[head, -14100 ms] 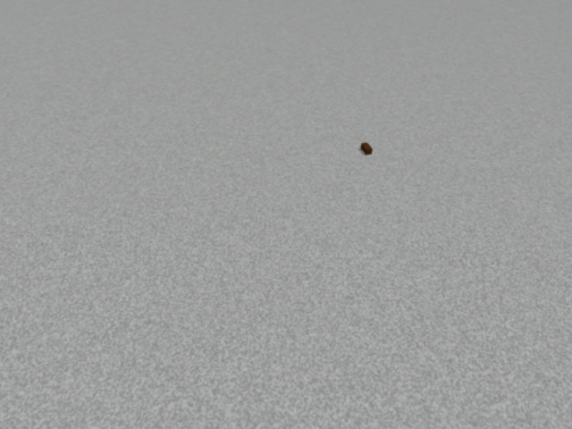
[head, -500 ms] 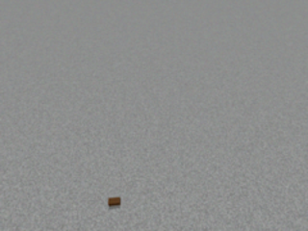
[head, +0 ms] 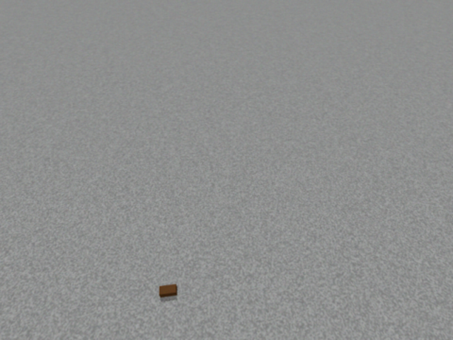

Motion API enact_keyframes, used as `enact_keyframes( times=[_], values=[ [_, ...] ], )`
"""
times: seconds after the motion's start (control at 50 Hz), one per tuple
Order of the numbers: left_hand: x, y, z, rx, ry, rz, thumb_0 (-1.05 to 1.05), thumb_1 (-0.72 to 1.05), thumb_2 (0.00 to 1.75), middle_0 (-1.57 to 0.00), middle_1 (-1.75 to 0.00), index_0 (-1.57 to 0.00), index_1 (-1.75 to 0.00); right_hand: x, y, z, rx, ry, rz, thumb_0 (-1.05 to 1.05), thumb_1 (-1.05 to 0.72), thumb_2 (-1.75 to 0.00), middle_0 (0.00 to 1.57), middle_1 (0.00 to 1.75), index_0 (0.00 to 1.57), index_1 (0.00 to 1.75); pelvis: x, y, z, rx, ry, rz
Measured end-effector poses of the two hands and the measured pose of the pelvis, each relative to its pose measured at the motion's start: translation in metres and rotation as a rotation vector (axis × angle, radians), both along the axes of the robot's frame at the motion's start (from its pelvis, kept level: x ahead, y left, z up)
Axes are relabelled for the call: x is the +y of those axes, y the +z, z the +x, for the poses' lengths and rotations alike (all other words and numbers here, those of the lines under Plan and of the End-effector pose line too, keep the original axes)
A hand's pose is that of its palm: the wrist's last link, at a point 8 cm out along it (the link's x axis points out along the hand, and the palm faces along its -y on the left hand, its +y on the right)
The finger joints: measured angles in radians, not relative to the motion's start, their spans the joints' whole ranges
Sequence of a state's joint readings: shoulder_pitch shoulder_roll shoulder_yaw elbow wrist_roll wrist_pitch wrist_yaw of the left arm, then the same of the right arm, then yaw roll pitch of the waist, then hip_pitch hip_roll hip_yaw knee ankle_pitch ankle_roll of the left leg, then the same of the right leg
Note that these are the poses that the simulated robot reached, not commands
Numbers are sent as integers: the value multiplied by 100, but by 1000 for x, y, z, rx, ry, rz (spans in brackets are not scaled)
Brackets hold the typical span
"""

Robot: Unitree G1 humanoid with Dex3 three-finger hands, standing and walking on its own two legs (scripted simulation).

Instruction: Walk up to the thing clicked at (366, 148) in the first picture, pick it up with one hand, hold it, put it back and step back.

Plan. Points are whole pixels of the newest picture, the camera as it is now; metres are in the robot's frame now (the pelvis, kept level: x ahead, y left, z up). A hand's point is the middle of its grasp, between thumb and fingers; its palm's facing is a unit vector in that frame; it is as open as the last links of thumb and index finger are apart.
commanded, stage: stand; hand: left
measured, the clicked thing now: (168, 290) +0.49 +0.25 -0.77
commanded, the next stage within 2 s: none
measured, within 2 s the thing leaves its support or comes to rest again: neither
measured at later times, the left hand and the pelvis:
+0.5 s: hand out of the picture +0.06 +0.25 -0.16, palm faces -0.03 -0.94 -0.34, open 7.4 cm; pelvis -0.01 +0.00 +0.00, yaw +1 degrees
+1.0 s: hand out of the picture +0.07 +0.26 -0.16, palm faces -0.03 -0.94 -0.34, open 7.4 cm; pelvis +0.00 +0.00 +0.00, yaw +1 degrees
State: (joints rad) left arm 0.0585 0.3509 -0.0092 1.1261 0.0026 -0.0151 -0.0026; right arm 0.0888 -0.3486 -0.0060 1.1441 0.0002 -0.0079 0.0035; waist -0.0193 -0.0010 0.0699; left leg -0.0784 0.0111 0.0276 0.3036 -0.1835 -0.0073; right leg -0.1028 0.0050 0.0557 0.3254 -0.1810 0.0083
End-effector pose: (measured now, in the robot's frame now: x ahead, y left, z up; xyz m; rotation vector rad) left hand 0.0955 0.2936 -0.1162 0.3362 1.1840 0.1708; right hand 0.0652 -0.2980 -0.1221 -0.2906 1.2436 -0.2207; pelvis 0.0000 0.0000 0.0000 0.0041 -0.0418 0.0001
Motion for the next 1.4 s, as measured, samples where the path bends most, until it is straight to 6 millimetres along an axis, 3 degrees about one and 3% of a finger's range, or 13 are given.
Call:
enact_keyframes(
  times=[0.32, 0.52, 0.84, 1.4],
  values=[
    [0, -3, -30, 42, 27, 2, 1, 91, 89, -20, -30, -21, -30, 0, 0, -2, 2, 18, 4, 1, -90, -90, 21, 30, 20, 30, -3, 0, -6, 4, 8, -1],
    [2, -4, -38, 44, 34, 1, 1, 91, 89, -20, -30, -21, -30, 0, 2, -2, -2, 27, -2, 1, -90, -90, 21, 30, 20, 30, -2, 0, -8, 4, 11, -3],
    [5, -5, -39, 54, 31, -3, 1, 91, 89, -20, -30, -21, -30, 5, 1, -6, 21, 29, -2, 1, -90, -90, 21, 30, 20, 30, 2, 0, -6, 11, 15, -2],
    [9, -3, -29, 29, 36, 1, 1, 91, 89, -20, -30, -21, -30, 8, 3, 11, -16, 40, -5, 1, -90, -90, 21, 30, 20, 30, 6, 0, -1, 5, 18, -1]
  ],
)
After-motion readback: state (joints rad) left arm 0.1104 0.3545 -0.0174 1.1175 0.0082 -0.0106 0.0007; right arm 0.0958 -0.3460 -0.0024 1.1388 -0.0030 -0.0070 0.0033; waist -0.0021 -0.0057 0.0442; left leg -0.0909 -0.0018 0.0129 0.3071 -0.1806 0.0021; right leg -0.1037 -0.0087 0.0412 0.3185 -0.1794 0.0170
